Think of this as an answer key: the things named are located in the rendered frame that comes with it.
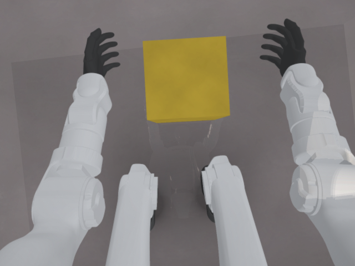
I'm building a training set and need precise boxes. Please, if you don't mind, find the right robot foot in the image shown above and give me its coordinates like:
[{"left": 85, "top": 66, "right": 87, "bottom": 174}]
[{"left": 201, "top": 165, "right": 215, "bottom": 223}]

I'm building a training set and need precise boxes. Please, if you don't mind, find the carton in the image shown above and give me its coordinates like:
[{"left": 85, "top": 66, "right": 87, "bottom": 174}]
[{"left": 143, "top": 36, "right": 230, "bottom": 123}]

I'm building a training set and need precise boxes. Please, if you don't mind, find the robot right thigh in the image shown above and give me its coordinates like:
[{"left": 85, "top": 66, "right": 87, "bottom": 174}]
[{"left": 201, "top": 162, "right": 268, "bottom": 266}]

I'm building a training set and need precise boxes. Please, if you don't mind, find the right robot forearm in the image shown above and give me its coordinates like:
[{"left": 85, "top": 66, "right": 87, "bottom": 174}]
[{"left": 280, "top": 63, "right": 355, "bottom": 165}]

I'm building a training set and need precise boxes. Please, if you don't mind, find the right robot hand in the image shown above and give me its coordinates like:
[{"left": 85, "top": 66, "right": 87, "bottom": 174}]
[{"left": 260, "top": 19, "right": 306, "bottom": 77}]

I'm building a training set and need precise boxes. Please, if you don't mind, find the robot left upper arm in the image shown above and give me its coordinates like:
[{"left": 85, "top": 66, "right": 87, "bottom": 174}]
[{"left": 0, "top": 176, "right": 105, "bottom": 266}]

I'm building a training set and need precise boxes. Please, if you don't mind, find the left robot hand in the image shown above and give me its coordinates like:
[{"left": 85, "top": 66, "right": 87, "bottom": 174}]
[{"left": 83, "top": 28, "right": 120, "bottom": 77}]

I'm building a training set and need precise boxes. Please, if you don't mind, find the robot right upper arm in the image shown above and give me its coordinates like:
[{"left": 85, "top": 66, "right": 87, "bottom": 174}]
[{"left": 290, "top": 162, "right": 355, "bottom": 266}]

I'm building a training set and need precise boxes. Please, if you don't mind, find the left robot forearm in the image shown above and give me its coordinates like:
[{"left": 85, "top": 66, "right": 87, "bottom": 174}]
[{"left": 32, "top": 73, "right": 112, "bottom": 223}]

